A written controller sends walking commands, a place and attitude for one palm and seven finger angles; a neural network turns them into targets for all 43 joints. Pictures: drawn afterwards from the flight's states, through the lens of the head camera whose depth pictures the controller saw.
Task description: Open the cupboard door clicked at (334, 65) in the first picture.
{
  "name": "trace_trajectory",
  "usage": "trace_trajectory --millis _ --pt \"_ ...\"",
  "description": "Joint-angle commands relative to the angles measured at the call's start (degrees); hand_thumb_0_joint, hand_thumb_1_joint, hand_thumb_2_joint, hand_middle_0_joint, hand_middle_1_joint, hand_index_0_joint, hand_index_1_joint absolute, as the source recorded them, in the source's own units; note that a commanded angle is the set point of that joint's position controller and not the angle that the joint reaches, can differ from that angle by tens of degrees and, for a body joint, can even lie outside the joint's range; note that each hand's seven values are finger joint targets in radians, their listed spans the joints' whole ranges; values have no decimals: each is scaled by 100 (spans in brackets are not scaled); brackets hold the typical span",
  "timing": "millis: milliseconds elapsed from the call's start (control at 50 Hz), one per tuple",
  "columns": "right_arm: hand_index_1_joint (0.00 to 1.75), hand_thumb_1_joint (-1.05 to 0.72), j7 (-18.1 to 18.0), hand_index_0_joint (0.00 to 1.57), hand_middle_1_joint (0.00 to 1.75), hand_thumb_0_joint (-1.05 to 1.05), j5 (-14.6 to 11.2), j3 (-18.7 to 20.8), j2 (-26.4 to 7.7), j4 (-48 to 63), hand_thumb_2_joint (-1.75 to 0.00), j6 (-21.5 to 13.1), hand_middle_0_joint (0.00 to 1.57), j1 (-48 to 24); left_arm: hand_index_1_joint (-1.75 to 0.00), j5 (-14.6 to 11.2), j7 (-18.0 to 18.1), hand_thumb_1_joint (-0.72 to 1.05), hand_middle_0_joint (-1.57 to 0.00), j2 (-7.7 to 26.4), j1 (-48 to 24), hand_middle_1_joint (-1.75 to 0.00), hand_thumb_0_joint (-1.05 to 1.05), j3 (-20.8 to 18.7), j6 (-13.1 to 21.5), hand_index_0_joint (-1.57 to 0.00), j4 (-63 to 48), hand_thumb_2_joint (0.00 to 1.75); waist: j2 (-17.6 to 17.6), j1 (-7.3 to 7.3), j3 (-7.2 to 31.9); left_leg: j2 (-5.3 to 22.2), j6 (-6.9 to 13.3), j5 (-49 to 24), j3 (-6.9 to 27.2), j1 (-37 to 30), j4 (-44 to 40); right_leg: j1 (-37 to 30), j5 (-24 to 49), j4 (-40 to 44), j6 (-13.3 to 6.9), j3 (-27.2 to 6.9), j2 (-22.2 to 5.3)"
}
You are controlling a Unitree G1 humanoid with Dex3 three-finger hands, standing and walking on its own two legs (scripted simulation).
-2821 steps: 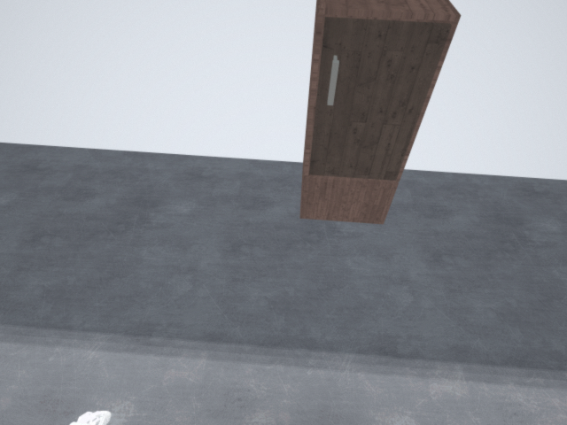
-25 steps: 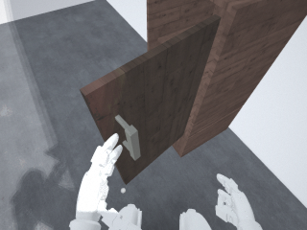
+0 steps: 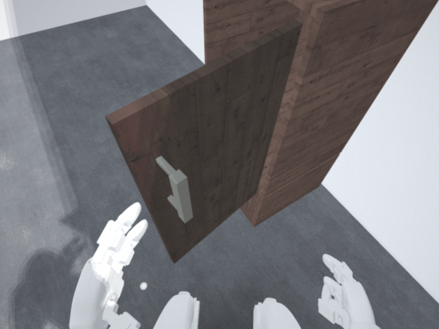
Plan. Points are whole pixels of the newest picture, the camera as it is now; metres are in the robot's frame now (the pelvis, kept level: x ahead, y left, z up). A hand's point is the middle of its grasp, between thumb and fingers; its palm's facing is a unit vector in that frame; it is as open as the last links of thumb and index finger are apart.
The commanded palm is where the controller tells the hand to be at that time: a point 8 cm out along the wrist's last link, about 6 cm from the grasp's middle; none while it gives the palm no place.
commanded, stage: draw the hand back to the body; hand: left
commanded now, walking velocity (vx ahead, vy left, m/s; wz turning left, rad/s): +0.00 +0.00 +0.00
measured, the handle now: (175, 191) +0.33 +0.10 +0.07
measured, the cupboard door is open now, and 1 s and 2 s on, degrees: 100 100 100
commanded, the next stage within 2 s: step back with the hand held close in 1.60 s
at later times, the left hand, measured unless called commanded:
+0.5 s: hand (91, 267) +0.19 +0.17 +0.14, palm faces -0.02 -1.00 -0.07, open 16.3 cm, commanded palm +0.15 +0.23 +0.16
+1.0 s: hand out of the picture +0.22 +0.25 +0.23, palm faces +0.33 -0.86 -0.39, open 11.7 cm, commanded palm +0.17 +0.29 +0.25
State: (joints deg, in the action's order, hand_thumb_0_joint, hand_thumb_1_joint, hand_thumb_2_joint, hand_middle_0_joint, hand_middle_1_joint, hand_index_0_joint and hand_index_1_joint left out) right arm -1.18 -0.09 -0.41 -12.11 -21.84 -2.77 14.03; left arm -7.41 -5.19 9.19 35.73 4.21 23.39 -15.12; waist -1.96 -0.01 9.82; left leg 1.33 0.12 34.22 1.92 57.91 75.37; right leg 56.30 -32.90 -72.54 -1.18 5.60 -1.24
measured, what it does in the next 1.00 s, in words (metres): rises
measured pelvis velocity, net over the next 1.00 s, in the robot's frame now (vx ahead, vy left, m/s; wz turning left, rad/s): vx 0.04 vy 0.02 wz -0.01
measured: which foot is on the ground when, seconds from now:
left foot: down 0.00-1.00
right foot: down 0.00-1.00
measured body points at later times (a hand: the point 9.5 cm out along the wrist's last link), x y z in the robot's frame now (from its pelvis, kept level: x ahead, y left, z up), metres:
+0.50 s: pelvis +0.02 +0.00 +0.05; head +0.04 +0.01 +0.50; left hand +0.18 +0.22 +0.15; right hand +0.20 -0.22 -0.01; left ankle +0.02 +0.11 -0.62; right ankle +0.02 -0.11 -0.62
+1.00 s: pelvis +0.04 +0.02 +0.11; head +0.02 +0.01 +0.56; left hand +0.20 +0.29 +0.25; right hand +0.22 -0.19 +0.03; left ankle +0.02 +0.11 -0.62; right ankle +0.02 -0.11 -0.62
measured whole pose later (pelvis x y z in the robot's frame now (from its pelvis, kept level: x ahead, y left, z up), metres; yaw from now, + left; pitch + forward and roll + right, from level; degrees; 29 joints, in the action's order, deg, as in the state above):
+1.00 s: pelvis +0.04 +0.02 +0.11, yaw -1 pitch -1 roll -1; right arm -5.7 -0.8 -4.0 -12.5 -30.9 -6.5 14.8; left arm -2.2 7.7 18.7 33.3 -11.4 0.4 -26.3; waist -3.3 2.9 2.7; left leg -0.1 1.7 21.1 -1.2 13.6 35.7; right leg 12.6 -18.8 -32.6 1.1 2.9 -1.3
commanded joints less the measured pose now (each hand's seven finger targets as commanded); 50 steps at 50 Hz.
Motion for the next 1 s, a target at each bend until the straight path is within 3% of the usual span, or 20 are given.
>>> trace_trajectory --millis 0,60,100,160,200,280,400,500,520,540,580,600,760,820,920,980 --pt "30 -90 -91 20 30 0 -25 295 -620 949 -90 -424 20 -317 -30 -136 -85 -50 -15 252 -83 -30 0 -170 451 -15 -1194 30 224 -79 964 -245 82 -858 26 -416 -1049 -862 550 1308 -58 -472 194" --pt "30 -90 -128 20 30 0 -77 309 -618 1038 -90 -355 20 -290 -30 -200 -60 -50 -15 714 42 -30 0 -633 289 -15 -1711 30 -56 117 1251 -249 84 -1063 -1 -764 -1330 -1309 741 1435 -85 -476 219" --pt "30 -90 -135 20 30 0 -126 294 -561 1068 -90 -318 20 -240 -30 -263 -59 -50 -15 601 267 -30 0 -589 115 -15 -1900 30 -195 121 1291 -261 92 -1363 -11 -1124 -1538 -1527 1221 1509 -66 -362 238" --pt "30 -90 -190 20 30 0 -180 287 -563 1023 -90 -233 20 -223 -30 -398 -89 -50 -15 674 432 -30 0 -820 -173 -15 -1752 30 140 52 1060 -250 99 -1434 5 -1219 -1716 -1802 1348 1783 -21 -325 276" --pt "30 -90 -216 20 30 0 -196 268 -573 1010 -90 -230 20 -233 -30 -464 -175 -50 -15 560 364 -30 0 -747 -269 -15 -1650 30 272 -54 690 -248 96 -1282 0 -1231 -1808 -1763 1195 1986 27 -326 253" --pt "30 -90 -255 20 30 0 -200 234 -622 997 -90 -281 20 -231 -30 -601 -350 -50 -15 718 374 -30 0 -974 -297 -15 -1628 30 156 -47 417 -239 86 -1219 10 -1412 -2015 -1857 1006 2214 13 -323 245" --pt "30 -90 -282 20 30 0 -231 197 -646 1008 -90 -439 20 -174 -30 -793 -537 -50 -15 941 252 -30 0 -1279 -303 -15 -1986 30 -76 21 488 -217 83 -1546 44 -1975 -2342 -2117 1413 2321 -8 -175 286" --pt "30 -90 -276 20 30 0 -285 160 -659 959 -90 -544 20 -197 -30 -933 -651 -32 -16 1053 208 -30 0 -1511 -589 -16 -2078 37 -213 57 369 -197 77 -1755 46 -2229 -2595 -2406 1652 2514 -1 -128 295" --pt "30 -90 -484 20 30 0 -214 197 -622 967 -90 -429 20 -168 -30 -38 178 -29 -16 2072 343 -30 0 -1890 -1044 -16 -2417 39 -183 417 684 -73 85 -1903 -94 -2410 -2927 -2776 1765 2868 -75 -502 106" --pt "30 -90 -551 20 30 0 -193 128 -495 986 -90 -382 20 -180 -30 54 538 -26 -16 1515 673 -30 0 -1643 -1360 -16 -2397 40 -209 266 382 -97 84 -1923 -136 -2520 -3035 -2795 1808 3012 -47 -449 77" --pt "30 -90 -576 20 30 0 -187 80 -474 829 -90 -319 20 -175 -30 295 913 -18 -16 1235 719 -30 0 -1355 -1758 -16 -2328 43 -198 180 22 -55 105 -2032 -153 -2722 -3150 -2894 1890 3166 -10 -333 78" --pt "30 -90 -585 20 30 0 -189 67 -516 798 -90 -286 20 -197 -30 361 1029 -15 -16 1310 607 -30 0 -1396 -1847 -16 -2404 45 -151 176 -23 -39 108 -2082 -133 -2865 -3241 -2932 1897 3256 0 -292 90" --pt "30 -90 -645 20 30 0 -122 -53 -634 435 -90 -490 20 -432 -30 538 1420 13 -17 1677 -158 -30 0 -1786 -2017 -17 -2337 57 -20 217 -397 7 118 -2243 -42 -3716 -4120 -3723 1987 3957 -11 -221 67" --pt "30 -90 -609 20 30 0 -112 -81 -627 301 -90 -605 20 -485 -30 543 1415 23 -18 1635 -372 -30 0 -1835 -1966 -18 -2397 62 -278 234 -525 22 94 -2338 -29 -4042 -4420 -3905 2026 4157 -2 -225 70" --pt "30 -90 -510 20 30 0 -82 -65 -656 68 -90 -744 20 -586 -30 517 1383 41 -18 1741 -537 -30 0 -2143 -1879 -18 -2441 69 -338 308 -500 82 20 -3213 0 -4470 -4795 -4479 2566 4392 -15 -212 80" --pt "30 -90 -456 20 30 0 -63 -43 -667 -46 -90 -759 20 -682 -30 477 1350 51 -19 1795 -614 -30 0 -2339 -1859 -19 -2288 74 -216 341 -675 113 -16 -3491 -19 -4591 -4987 -4711 2773 4564 -21 -210 106"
